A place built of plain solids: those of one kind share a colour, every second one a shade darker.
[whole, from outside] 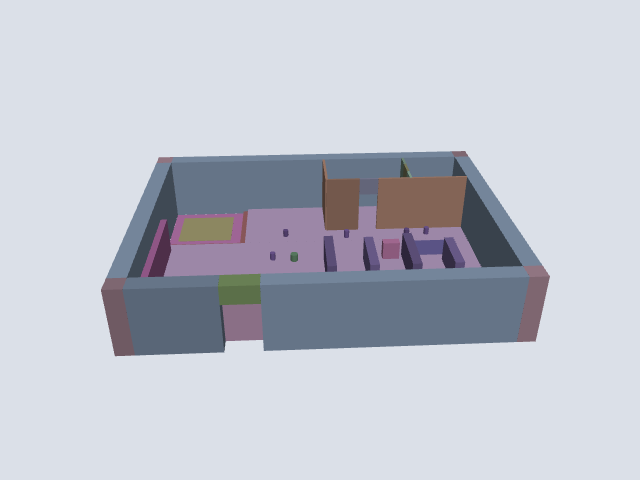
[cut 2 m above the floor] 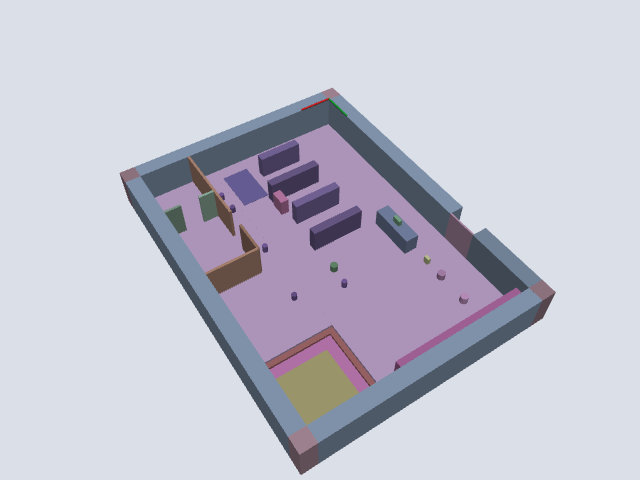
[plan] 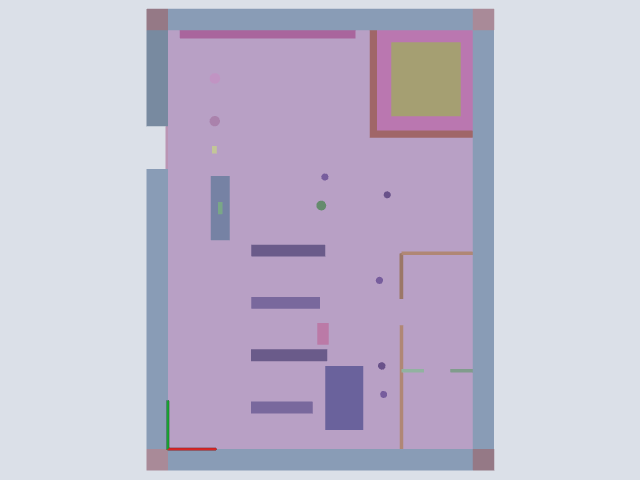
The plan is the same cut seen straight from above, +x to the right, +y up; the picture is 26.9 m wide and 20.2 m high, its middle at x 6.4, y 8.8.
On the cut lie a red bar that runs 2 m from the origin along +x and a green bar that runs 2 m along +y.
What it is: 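A small branch library with a story corner two steps down, one wing of it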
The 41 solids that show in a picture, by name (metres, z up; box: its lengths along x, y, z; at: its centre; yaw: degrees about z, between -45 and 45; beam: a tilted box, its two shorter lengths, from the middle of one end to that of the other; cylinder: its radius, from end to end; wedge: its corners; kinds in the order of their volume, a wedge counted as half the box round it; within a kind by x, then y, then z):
{
 "wall_1": {"box": [0.9, 11.79, 3.64], "at": [-0.45, 5.9, 1.52]},
 "wall_2": {"box": [0.9, 4.04, 3.64], "at": [-0.45, 15.61, 1.52]},
 "wall_3": {"box": [12.83, 0.9, 3.64], "at": [6.41, -0.45, 1.52]},
 "wall_4": {"box": [12.83, 0.9, 3.64], "at": [6.41, 18.08, 1.52]},
 "wall_5": {"box": [0.9, 17.63, 3.64], "at": [13.28, 8.81, 1.52]},
 "floor_main_1": {"box": [8.5, 17.63, 0.3], "at": [4.25, 8.81, -0.15]},
 "floor_main_2": {"box": [4.33, 13.11, 0.3], "at": [10.66, 6.55, -0.15]},
 "wall_corner_1": {"box": [0.9, 0.9, 3.64], "at": [-0.45, -0.45, 1.52]},
 "wall_corner_2": {"box": [0.9, 0.9, 3.64], "at": [-0.45, 18.08, 1.52]},
 "wall_corner_3": {"box": [0.9, 0.9, 3.64], "at": [13.28, -0.45, 1.52]},
 "wall_corner_4": {"box": [0.9, 0.9, 3.64], "at": [13.28, 18.08, 1.52]},
 "floor_story_1": {"box": [4.33, 4.52, 0.5], "at": [10.66, 15.37, -0.55]},
 "isl_1": {"box": [2.6, 0.5, 1.4], "at": [4.8, 1.75, 0.7]},
 "isl_2": {"box": [2.9, 0.5, 1.4], "at": [4.95, 6.15, 0.7]},
 "isl_3": {"box": [3.12, 0.5, 1.4], "at": [5.06, 8.35, 0.7]},
 "isl_4": {"box": [3.21, 0.5, 1.4], "at": [5.1, 3.95, 0.7]},
 "work_1": {"box": [0.15, 5.22, 3.64], "at": [9.82, 2.61, 1.52]},
 "work_2": {"box": [0.15, 1.92, 3.64], "at": [9.82, 7.28, 1.52]},
 "work_3": {"box": [3.0, 0.15, 3.64], "at": [11.33, 8.24, 1.52]},
 "wall_shelf_1": {"box": [7.4, 0.35, 2.0], "at": [4.2, 17.45, 1.0]},
 "desk_counter_1": {"box": [0.8, 2.7, 1.05], "at": [2.2, 10.14, 0.53]},
 "step_story_1": {"box": [0.3, 4.52, 0.65], "at": [8.65, 15.37, -0.47]},
 "step_story_2": {"box": [4.03, 0.3, 0.65], "at": [10.81, 13.26, -0.47]},
 "wall_head_1": {"box": [0.9, 1.8, 0.99], "at": [-0.45, 12.69, 2.84]},
 "wc_1": {"box": [0.95, 0.15, 3.64], "at": [10.3, 3.3, 1.52]},
 "wc_2": {"box": [0.95, 0.15, 3.64], "at": [12.35, 3.3, 1.52]},
 "low_story_rug_1": {"box": [2.93, 3.12, 0.06], "at": [10.86, 15.57, -0.32]},
 "wall_leaf_1": {"box": [0.1, 1.8, 2.65], "at": [-0.05, 12.69, 1.02]},
 "zclutw_trolley_1": {"box": [0.48, 0.93, 1.06], "at": [6.53, 4.85, 0.48]},
 "low_kid_rug_1": {"box": [1.6, 2.7, 0.06], "at": [7.42, 2.15, -0.02]},
 "wc_head_1": {"box": [1.1, 0.15, 0.99], "at": [11.33, 3.3, 2.84]},
 "work_head_1": {"box": [0.15, 1.1, 0.99], "at": [9.82, 5.77, 2.84]},
 "zclut_stool_1": {"cylinder": 0.22, "from": [1.97, 13.8, -0.05], "to": [1.97, 13.8, 0.38]},
 "zclut_stool_2": {"cylinder": 0.22, "from": [1.98, 15.6, -0.05], "to": [1.98, 15.6, 0.42]},
 "zclutw_bin_1": {"cylinder": 0.15, "from": [6.61, 11.45, -0.05], "to": [6.61, 11.45, 0.42]},
 "zclutw_bin_2": {"cylinder": 0.15, "from": [8.9, 7.1, -0.05], "to": [8.9, 7.1, 0.45]},
 "zclutw_bin_3": {"cylinder": 0.16, "from": [9.0, 3.5, -0.05], "to": [9.0, 3.5, 0.38]},
 "zclutw_bin_4": {"cylinder": 0.15, "from": [9.23, 10.7, -0.05], "to": [9.23, 10.7, 0.38]},
 "zclutw_stool_1": {"cylinder": 0.21, "from": [6.45, 10.25, -0.05], "to": [6.45, 10.25, 0.41]},
 "desk_screen_1": {"box": [0.2, 0.52, 0.37], "at": [2.2, 10.14, 1.24]},
 "zclut_bag_1": {"box": [0.2, 0.32, 0.47], "at": [1.96, 12.6, 0.18]}
}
